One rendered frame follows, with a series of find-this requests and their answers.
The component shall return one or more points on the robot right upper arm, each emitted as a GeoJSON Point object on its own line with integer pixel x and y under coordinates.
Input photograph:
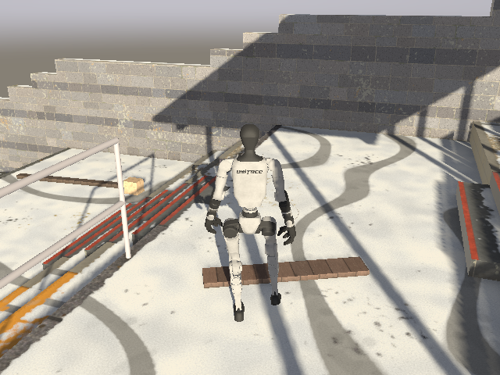
{"type": "Point", "coordinates": [278, 179]}

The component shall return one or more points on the robot left upper arm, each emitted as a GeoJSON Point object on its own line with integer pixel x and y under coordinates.
{"type": "Point", "coordinates": [221, 178]}

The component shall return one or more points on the left robot foot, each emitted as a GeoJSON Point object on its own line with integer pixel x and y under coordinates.
{"type": "Point", "coordinates": [239, 315]}

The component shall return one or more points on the robot right hand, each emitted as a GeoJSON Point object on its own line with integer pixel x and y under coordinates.
{"type": "Point", "coordinates": [290, 232]}

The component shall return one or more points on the robot left hand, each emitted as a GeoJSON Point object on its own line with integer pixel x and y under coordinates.
{"type": "Point", "coordinates": [215, 223]}

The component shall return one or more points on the humanoid robot head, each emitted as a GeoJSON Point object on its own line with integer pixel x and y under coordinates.
{"type": "Point", "coordinates": [249, 136]}

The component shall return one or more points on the right robot forearm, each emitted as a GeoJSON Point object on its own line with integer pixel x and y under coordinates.
{"type": "Point", "coordinates": [286, 211]}

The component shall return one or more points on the left robot forearm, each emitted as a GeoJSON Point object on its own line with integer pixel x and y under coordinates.
{"type": "Point", "coordinates": [213, 207]}

